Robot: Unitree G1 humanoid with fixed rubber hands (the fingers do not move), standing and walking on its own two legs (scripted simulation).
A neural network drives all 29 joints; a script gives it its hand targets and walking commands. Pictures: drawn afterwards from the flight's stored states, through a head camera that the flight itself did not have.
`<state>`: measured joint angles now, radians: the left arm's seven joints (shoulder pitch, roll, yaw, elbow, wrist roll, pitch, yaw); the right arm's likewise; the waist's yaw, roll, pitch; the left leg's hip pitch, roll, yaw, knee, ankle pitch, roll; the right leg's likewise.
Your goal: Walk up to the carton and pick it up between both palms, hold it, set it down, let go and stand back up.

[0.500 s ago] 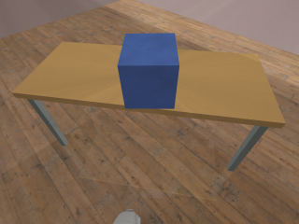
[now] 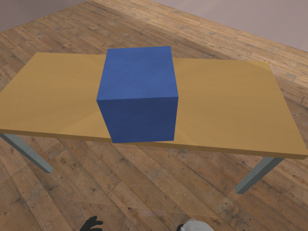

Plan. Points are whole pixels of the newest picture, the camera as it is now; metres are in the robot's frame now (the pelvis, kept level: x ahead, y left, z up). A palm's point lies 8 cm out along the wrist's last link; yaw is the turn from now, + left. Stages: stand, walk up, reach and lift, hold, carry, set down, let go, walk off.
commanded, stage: walk up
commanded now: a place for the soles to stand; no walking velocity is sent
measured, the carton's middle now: (141, 95) +0.59 +0.06 -0.04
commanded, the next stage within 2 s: none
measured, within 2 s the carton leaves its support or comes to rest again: neither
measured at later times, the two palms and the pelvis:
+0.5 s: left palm out of the picture +0.06 +0.25 -0.12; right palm out of the picture +0.08 -0.25 -0.11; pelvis +0.02 -0.01 +0.01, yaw +2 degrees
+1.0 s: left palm out of the picture +0.02 +0.34 -0.13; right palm out of the picture +0.04 -0.20 -0.12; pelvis +0.04 +0.07 +0.00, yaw +3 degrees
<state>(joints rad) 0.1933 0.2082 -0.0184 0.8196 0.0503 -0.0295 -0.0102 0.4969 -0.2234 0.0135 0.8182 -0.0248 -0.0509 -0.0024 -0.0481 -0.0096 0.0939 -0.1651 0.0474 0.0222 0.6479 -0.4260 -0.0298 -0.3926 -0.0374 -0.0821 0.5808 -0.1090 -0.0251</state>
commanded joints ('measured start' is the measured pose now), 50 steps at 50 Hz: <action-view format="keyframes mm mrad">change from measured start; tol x16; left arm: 1 144 197 56 -3 -72 23 26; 10 -74 173 24 2 -46 59 24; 50 206 108 18 59 -21 67 14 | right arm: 1 192 -32 12 -34 22 46 -27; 15 -152 -144 -18 -3 52 34 -14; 39 -130 -148 -23 35 -39 71 32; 47 94 -132 -49 103 1 59 25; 50 -85 -265 -71 45 27 67 -32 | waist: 1 42 -151 -198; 15 97 82 12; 44 -6 -179 -73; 50 56 148 122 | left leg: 1 -151 -8 -47 327 -310 20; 11 -14 14 -47 -98 162 70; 14 -389 123 -232 -342 -208 125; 19 -170 79 -130 -245 166 96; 33 -132 54 -104 -244 157 86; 35 -338 -40 -11 -7 -205 47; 38 -422 33 -38 183 -143 28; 46 94 -59 113 -99 130 28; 50 -336 306 -443 -569 -526 137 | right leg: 1 273 -356 385 -206 166 -211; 3 133 -288 338 -293 -121 -192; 12 -51 -158 164 -190 -352 -39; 15 231 -67 109 -75 -200 -8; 33 181 -111 142 -205 -109 -33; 36 296 -377 509 -414 -722 -168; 41 97 -303 326 -427 -512 -134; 45 -138 -155 97 -306 -504 -59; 50 -121 2 115 351 -461 27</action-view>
